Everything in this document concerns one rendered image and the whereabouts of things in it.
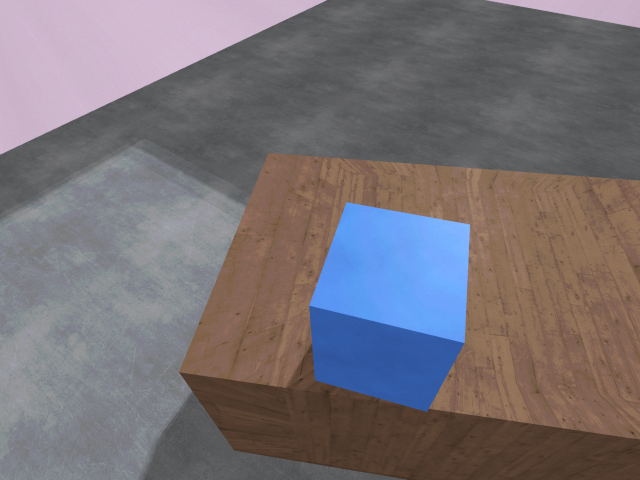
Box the carton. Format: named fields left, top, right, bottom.
left=309, top=202, right=470, bottom=412

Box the pedestal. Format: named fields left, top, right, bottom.
left=179, top=153, right=640, bottom=480

